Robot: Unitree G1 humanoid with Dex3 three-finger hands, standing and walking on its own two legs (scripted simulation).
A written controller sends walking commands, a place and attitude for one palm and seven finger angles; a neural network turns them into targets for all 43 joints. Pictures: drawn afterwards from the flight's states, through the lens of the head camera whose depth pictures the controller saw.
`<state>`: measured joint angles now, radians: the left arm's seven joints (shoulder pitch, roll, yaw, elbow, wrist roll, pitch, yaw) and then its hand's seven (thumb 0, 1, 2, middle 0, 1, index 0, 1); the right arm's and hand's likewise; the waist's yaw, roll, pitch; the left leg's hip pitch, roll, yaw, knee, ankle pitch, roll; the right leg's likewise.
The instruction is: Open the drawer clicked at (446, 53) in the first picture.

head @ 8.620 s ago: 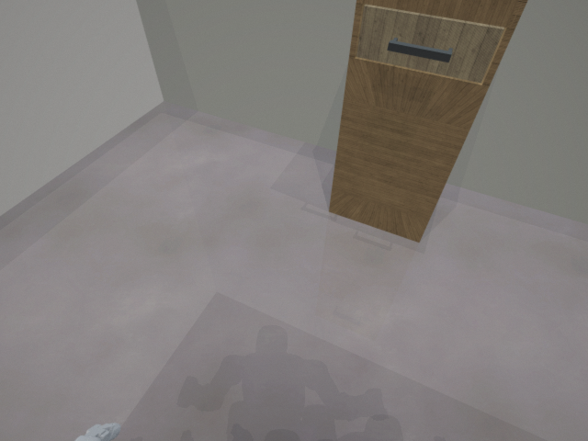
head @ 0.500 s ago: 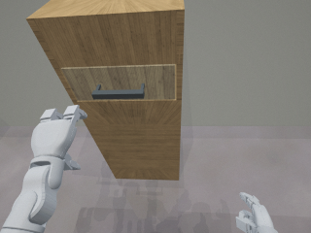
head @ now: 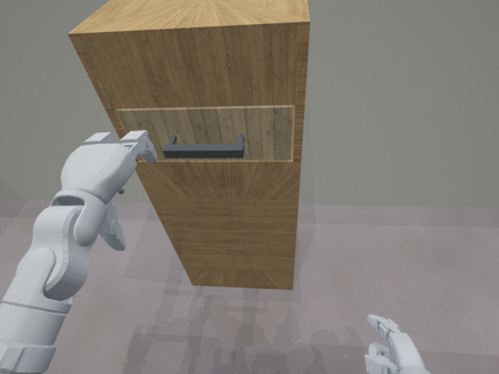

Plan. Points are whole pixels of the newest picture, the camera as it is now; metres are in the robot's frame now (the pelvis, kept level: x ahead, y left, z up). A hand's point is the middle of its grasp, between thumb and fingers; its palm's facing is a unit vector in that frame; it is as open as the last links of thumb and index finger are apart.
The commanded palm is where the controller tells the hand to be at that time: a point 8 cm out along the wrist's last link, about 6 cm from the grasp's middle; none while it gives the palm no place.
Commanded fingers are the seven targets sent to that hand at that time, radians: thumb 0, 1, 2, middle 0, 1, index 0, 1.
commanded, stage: raise the hand with hooked fingers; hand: left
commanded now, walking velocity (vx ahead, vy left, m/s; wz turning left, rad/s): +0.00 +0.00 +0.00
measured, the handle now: (205, 145) +0.56 +0.19 +0.05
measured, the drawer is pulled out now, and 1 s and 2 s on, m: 0.00 0.00 0.00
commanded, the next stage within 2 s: move the hooked fingers above the handle in 0.22 s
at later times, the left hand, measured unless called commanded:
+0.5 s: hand (145, 203) +0.31 +0.21 +0.13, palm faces +0.01 -0.03 -1.00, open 13.8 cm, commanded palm +0.30 +0.22 +0.21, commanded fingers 0.00 -0.50 0.30 -0.30 -1.20 -0.30 -1.20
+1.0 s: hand (175, 173) +0.40 +0.19 +0.12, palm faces +0.02 -0.05 -1.00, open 13.8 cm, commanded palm +0.38 +0.21 +0.19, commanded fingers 0.00 -0.50 0.30 -0.30 -1.20 -0.30 -1.20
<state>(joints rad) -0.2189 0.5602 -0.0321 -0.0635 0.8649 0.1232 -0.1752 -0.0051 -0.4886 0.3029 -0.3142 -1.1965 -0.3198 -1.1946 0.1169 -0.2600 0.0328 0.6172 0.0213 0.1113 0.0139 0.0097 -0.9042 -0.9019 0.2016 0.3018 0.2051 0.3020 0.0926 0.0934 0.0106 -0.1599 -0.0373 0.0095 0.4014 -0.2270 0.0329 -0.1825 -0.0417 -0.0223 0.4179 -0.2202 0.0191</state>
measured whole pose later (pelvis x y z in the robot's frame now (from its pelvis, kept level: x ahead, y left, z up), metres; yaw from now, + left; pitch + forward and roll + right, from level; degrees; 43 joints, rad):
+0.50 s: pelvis -0.01 -0.03 +0.00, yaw +1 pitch -1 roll +1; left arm -0.26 0.54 -0.08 0.08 0.88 0.06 -0.12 0.00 -0.49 0.30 -0.32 -1.20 -0.32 -1.20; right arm 0.09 -0.27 0.03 0.64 0.03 0.07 -0.03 0.01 -0.91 -0.90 0.20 0.30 0.20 0.30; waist 0.08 0.10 0.01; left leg -0.18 -0.01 -0.02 0.40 -0.21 0.00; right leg -0.20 -0.01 -0.05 0.44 -0.22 -0.02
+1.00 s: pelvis +0.02 -0.02 +0.00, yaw +0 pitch +4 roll +1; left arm -0.44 0.49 -0.11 0.28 0.91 -0.01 -0.04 0.00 -0.49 0.30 -0.32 -1.20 -0.32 -1.20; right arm 0.18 -0.28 -0.01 0.66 0.04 0.10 -0.03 0.01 -0.91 -0.90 0.20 0.30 0.20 0.30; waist 0.05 0.07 -0.02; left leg -0.24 -0.02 0.01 0.43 -0.26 0.01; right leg -0.27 -0.02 -0.02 0.46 -0.26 0.00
